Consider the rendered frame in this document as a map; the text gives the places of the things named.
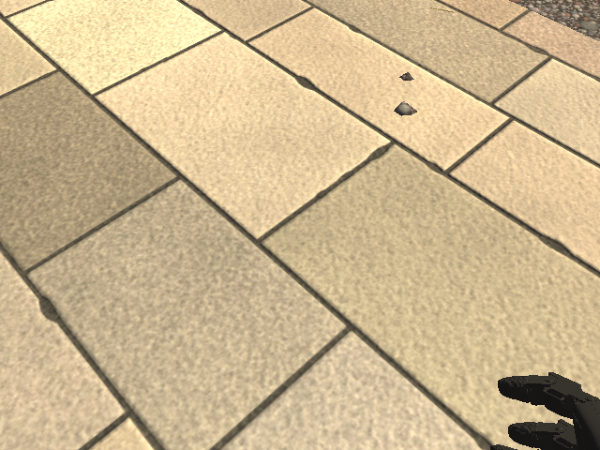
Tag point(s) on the right robot hand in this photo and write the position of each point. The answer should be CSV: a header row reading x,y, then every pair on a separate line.
x,y
561,396

